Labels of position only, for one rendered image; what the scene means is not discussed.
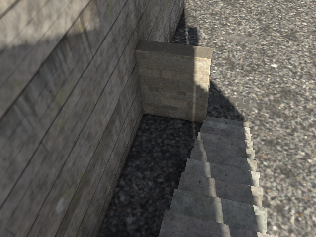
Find stairs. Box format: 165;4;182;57
158;116;274;237

